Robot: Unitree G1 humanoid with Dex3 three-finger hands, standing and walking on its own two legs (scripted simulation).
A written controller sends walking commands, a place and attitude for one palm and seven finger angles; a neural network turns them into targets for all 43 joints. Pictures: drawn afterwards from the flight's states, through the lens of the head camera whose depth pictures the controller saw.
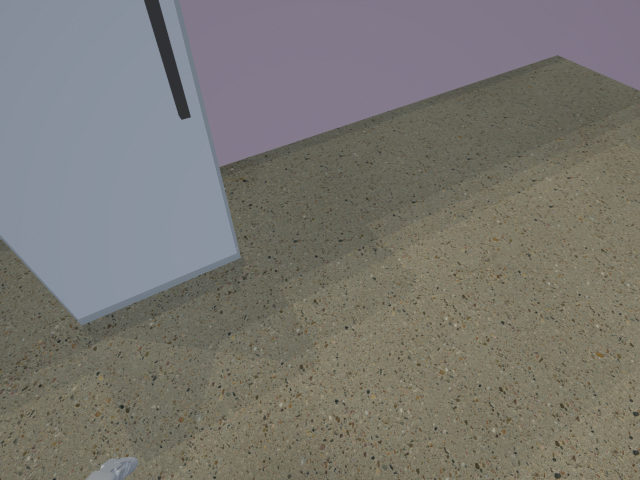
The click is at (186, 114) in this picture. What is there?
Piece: fridge door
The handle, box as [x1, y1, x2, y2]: [144, 0, 190, 119]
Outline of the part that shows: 144,0 178,114 181,119 190,116 158,0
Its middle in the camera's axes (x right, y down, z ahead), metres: -0.35 -0.48 +0.80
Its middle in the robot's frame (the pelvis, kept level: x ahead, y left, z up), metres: +0.93 +0.41 +0.19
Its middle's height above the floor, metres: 0.96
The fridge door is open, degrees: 0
